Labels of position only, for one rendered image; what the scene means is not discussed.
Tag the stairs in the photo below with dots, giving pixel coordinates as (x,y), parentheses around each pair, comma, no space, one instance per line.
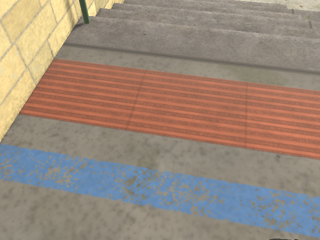
(235,15)

